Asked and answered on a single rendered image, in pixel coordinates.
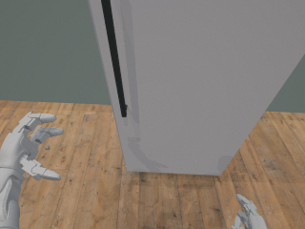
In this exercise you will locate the left robot hand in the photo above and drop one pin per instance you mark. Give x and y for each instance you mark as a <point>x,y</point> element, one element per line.
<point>16,145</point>

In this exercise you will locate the fridge door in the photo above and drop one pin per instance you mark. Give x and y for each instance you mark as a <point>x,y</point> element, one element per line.
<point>197,75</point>

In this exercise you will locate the robot left forearm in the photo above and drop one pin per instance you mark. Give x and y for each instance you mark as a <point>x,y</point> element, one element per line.
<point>10,190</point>

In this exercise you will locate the handle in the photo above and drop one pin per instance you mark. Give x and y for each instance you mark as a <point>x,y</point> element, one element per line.
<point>107,12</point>

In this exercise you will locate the right robot hand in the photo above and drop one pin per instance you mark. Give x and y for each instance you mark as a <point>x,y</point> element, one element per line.
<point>251,219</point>

